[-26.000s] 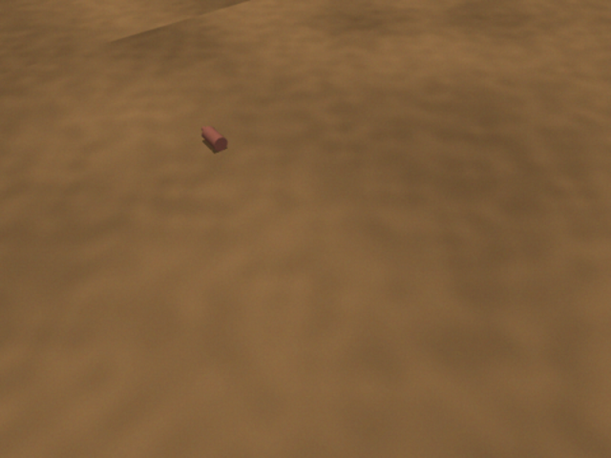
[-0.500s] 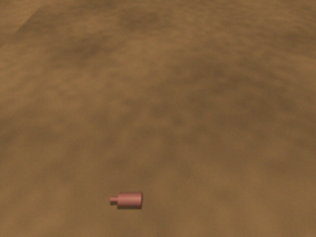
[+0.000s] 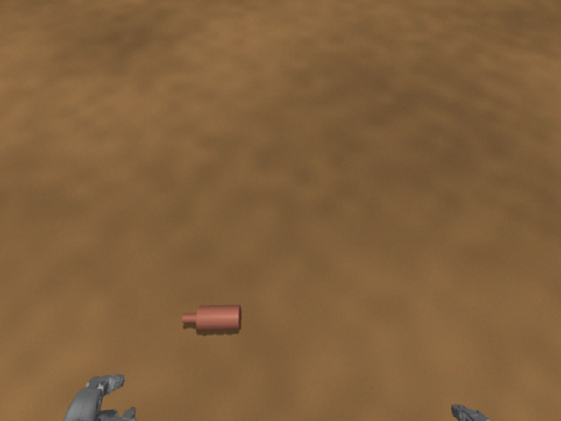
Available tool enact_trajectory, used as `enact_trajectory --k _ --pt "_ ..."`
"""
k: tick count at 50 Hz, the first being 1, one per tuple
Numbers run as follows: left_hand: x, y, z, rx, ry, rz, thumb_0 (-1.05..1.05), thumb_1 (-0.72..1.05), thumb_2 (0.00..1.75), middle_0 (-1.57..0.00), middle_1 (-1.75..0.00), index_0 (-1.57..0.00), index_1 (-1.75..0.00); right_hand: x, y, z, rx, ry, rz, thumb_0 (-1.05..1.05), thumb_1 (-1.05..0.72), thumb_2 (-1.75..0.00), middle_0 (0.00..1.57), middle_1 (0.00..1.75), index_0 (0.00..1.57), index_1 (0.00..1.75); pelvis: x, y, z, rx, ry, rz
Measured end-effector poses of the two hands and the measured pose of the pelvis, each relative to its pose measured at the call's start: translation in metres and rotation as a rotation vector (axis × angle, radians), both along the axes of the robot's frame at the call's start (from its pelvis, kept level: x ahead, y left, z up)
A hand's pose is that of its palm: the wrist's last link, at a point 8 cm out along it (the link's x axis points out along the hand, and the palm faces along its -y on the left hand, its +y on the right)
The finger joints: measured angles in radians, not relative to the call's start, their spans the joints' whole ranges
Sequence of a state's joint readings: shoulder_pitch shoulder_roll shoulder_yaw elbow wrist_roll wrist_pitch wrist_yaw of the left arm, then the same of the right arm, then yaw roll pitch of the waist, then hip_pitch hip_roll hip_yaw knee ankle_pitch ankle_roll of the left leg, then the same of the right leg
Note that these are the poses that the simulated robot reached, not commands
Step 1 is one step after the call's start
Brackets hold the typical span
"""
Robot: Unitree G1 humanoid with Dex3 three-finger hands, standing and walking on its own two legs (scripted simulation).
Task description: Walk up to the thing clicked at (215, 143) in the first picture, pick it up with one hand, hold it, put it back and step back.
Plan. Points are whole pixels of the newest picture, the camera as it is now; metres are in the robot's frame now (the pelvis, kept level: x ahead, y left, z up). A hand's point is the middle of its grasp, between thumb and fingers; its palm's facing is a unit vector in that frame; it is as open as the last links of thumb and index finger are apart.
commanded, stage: rise first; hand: left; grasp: from above
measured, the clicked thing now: (212, 317) +0.50 +0.25 -0.73
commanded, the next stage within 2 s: none
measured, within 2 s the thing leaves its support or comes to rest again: neither
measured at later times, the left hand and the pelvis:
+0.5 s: hand out of the picture +0.15 +0.26 -0.20, palm faces -0.09 -0.90 -0.42, open 14.1 cm; pelvis +0.01 +0.01 -0.06, yaw -1 degrees
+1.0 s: hand out of the picture +0.13 +0.27 -0.23, palm faces -0.17 -0.86 -0.48, open 14.2 cm; pelvis -0.01 +0.01 -0.10, yaw -1 degrees
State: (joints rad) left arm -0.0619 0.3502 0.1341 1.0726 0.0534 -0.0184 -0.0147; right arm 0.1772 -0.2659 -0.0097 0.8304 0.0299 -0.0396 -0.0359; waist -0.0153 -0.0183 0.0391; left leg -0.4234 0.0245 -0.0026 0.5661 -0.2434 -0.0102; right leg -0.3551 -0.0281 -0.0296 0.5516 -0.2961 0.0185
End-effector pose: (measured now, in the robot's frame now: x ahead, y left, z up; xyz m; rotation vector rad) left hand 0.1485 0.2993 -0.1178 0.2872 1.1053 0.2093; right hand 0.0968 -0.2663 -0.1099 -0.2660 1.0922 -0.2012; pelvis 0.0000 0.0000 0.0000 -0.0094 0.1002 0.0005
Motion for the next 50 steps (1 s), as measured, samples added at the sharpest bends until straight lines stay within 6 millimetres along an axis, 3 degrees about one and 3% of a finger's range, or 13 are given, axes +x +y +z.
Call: enact_trajectory --k 5,12,18,32,50 --pt "0.018 0.001 -0.001 0.029 0.009 -0.051 0.01 0.25 0.95 -0.10 -0.87 -0.11 -0.84 -0.005 0.008 -0.003 0.022 -0.025 -0.037 0.01 -0.92 -0.90 0.21 0.30 0.20 0.30 0.005 0.002 -0.007 -0.003 0.029 -0.014" --pt "0.008 0.002 -0.016 0.062 0.099 -0.061 0.00 -0.21 0.97 -0.07 -1.01 -0.08 -1.00 0.010 0.012 -0.011 0.028 -0.096 -0.026 0.01 -0.90 -0.90 0.21 0.30 0.20 0.30 0.010 0.007 -0.021 -0.009 0.078 -0.020" --pt "0.003 0.005 -0.034 0.079 0.069 -0.061 0.00 -0.41 0.98 -0.07 -1.05 -0.07 -1.04 0.031 0.013 -0.023 0.004 -0.158 0.016 0.01 -0.87 -0.89 0.21 0.30 0.20 0.30 0.009 0.008 -0.041 -0.014 0.128 -0.017" --pt "-0.004 0.007 -0.044 0.115 0.075 -0.127 0.00 -0.54 1.01 -0.07 -1.05 -0.06 -1.06 0.065 0.024 -0.033 -0.016 -0.286 0.058 0.01 -0.87 -0.89 0.21 0.30 0.20 0.30 0.009 0.009 -0.065 -0.032 0.181 -0.011" --pt "-0.020 0.008 -0.067 0.169 0.063 -0.190 0.00 -0.56 0.98 -0.09 -1.05 -0.08 -1.05 0.049 0.031 -0.063 -0.019 -0.298 0.069 0.01 -0.89 -0.90 0.21 0.30 0.20 0.30 -0.010 0.011 -0.096 -0.042 0.237 -0.014"
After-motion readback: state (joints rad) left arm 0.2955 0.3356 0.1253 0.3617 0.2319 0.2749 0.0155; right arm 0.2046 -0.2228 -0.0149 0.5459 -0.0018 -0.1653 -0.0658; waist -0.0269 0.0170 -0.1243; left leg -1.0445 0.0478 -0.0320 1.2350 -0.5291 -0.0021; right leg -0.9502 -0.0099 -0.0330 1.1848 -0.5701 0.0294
